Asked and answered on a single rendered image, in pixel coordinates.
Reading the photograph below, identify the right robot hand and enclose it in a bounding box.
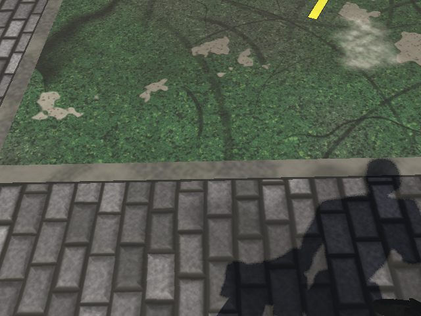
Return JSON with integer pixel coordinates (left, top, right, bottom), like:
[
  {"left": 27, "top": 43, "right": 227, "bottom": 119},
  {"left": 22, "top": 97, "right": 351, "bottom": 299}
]
[{"left": 372, "top": 298, "right": 421, "bottom": 316}]

